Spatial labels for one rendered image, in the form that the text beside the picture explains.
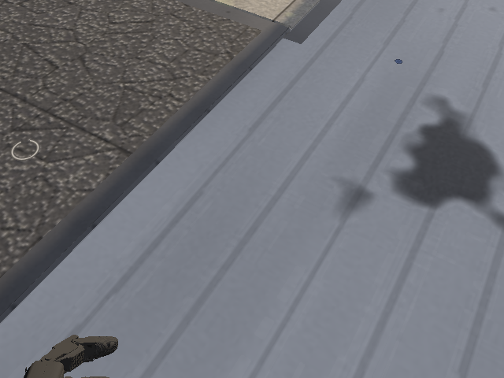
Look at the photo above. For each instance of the left robot hand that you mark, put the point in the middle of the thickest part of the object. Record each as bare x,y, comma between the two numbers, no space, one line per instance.
69,354

